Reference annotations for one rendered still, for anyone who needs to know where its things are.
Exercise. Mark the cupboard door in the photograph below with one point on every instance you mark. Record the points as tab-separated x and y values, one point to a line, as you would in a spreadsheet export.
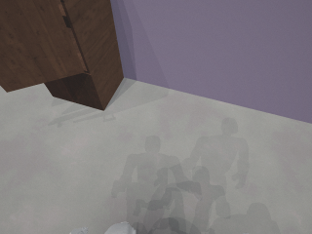
35	44

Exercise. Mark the robot left thigh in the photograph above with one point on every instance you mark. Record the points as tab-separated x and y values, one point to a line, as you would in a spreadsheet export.
121	228

